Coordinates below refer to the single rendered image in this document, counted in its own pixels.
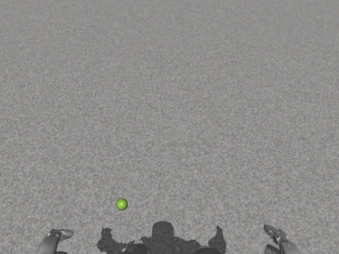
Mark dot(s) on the right robot hand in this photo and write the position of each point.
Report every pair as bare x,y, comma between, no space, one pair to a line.
281,240

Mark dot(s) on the ball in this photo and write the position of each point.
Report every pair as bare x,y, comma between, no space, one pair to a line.
121,204

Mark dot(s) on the left robot hand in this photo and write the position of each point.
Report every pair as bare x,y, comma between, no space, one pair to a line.
50,243

